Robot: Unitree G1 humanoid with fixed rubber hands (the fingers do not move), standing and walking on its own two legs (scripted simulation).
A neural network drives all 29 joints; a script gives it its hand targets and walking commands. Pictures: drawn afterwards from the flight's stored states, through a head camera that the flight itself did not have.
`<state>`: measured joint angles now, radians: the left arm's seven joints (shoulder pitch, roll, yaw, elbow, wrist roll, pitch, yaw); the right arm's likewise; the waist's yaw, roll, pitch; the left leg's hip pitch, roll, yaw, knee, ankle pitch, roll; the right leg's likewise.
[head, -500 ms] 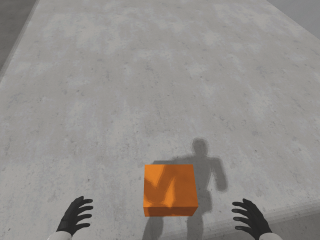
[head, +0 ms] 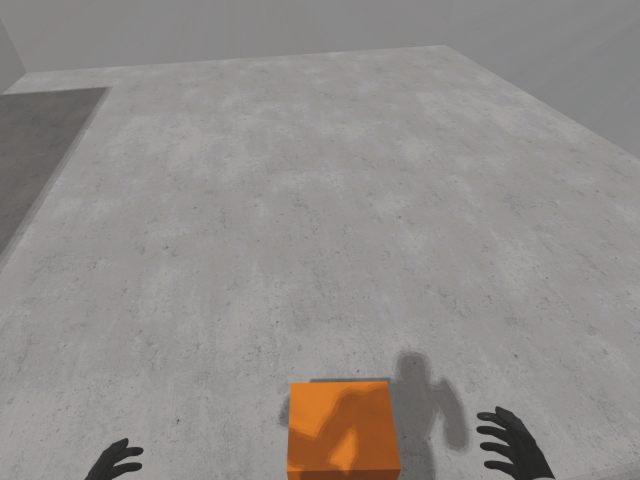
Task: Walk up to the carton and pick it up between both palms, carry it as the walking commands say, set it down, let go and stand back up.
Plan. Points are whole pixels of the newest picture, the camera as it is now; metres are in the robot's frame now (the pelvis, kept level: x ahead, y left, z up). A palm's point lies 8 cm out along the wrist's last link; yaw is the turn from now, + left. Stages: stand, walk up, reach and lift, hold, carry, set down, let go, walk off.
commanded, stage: stand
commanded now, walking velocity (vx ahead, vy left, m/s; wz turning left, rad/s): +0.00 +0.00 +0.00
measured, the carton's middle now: (340, 439) +0.46 -0.06 -0.66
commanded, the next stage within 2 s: none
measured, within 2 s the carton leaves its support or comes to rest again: neither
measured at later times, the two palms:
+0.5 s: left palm out of the picture +0.13 +0.28 -0.07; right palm out of the picture +0.14 -0.26 -0.06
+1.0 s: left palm out of the picture +0.11 +0.28 -0.07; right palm out of the picture +0.12 -0.27 -0.07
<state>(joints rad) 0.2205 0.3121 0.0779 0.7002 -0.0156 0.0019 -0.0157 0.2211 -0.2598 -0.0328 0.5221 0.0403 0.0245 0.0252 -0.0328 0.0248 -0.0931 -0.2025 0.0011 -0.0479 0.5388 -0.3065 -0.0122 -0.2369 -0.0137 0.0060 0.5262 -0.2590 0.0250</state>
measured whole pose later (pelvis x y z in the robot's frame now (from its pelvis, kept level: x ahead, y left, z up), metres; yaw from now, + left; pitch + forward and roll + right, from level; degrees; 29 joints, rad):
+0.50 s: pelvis -0.01 +0.00 +0.00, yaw +0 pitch -3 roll +0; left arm 0.22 0.31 0.08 0.76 -0.02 -0.02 -0.01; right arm 0.24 -0.26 -0.03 0.57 0.04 0.00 0.01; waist -0.03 0.02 -0.10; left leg -0.20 0.00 -0.05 0.54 -0.30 -0.02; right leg -0.24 -0.01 0.01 0.54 -0.26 0.02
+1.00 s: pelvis -0.02 +0.00 +0.00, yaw +0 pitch -3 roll +0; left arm 0.22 0.32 0.08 0.79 -0.02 -0.02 -0.01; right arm 0.26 -0.27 -0.03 0.61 0.04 -0.01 0.01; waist -0.03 0.02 -0.08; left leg -0.20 0.00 -0.05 0.54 -0.28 -0.02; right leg -0.24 -0.01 0.01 0.54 -0.25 0.02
